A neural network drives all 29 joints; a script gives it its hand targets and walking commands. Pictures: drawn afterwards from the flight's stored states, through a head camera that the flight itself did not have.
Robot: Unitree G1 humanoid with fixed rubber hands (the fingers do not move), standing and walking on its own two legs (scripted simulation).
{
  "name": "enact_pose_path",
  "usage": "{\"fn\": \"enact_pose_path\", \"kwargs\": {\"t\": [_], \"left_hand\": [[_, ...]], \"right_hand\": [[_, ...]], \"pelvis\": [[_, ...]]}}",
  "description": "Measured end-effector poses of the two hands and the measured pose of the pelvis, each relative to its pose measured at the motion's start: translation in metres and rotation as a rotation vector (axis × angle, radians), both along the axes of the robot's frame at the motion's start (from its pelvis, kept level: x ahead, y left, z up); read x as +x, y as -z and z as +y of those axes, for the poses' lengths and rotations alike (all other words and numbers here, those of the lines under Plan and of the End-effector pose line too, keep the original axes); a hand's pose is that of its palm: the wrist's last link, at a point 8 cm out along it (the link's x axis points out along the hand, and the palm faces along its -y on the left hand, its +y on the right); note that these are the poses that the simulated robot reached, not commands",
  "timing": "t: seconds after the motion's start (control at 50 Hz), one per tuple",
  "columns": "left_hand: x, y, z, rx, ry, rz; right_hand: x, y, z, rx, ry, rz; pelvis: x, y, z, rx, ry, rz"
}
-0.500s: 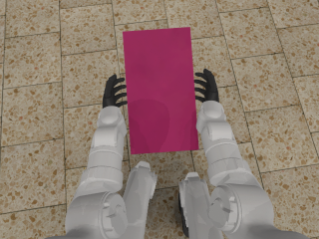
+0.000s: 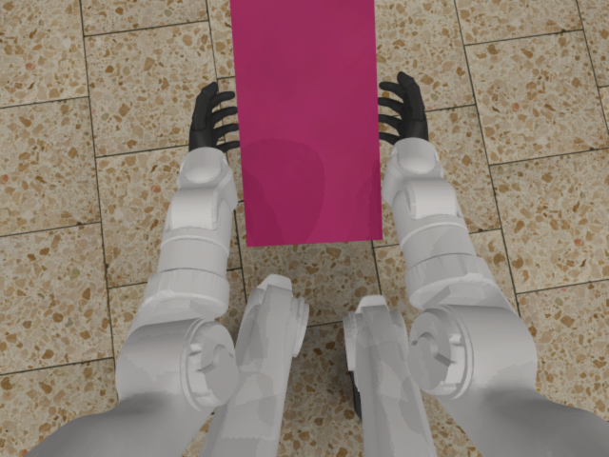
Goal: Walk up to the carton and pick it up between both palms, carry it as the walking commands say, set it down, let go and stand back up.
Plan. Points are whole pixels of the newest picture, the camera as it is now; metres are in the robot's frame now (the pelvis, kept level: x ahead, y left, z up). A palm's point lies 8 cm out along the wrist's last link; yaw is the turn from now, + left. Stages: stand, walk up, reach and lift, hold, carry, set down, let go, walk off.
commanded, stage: set down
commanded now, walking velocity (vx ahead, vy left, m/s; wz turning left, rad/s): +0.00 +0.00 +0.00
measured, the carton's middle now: (307, 134) +0.53 +0.08 -0.19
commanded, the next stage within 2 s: none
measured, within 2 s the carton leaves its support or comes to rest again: neither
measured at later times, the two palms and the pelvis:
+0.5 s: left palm (219, 152) +0.48 +0.20 -0.18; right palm (389, 144) +0.52 -0.04 -0.18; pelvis +0.00 +0.00 -0.05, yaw -1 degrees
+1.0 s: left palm (230, 154) +0.50 +0.20 -0.26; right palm (382, 150) +0.54 -0.05 -0.25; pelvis +0.00 +0.00 -0.10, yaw -2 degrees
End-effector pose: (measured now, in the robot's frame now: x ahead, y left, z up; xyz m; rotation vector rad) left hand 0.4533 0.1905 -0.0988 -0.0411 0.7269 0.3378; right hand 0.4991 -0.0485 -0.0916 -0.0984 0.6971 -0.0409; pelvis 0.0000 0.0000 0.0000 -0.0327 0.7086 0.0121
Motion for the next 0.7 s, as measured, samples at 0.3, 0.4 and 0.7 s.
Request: {"fn": "enact_pose_path", "kwargs": {"t": [0.3,0.4,0.7], "left_hand": [[0.015,0.051,0.004,-0.003,0.014,0.007],[0.020,0.068,0.006,-0.005,0.018,0.011],[0.033,0.119,0.011,-0.012,0.034,0.021]], "right_hand": [[0.015,0.052,0.003,0.001,-0.004,0.011],[0.020,0.069,0.004,0.003,-0.006,0.017],[0.034,0.120,0.007,0.008,-0.020,0.032]], "pelvis": [[-0.004,0.034,0.000,0.002,0.008,0.025],[-0.004,0.045,0.000,0.003,0.011,0.032],[-0.004,0.074,0.001,0.004,0.018,0.041]]}}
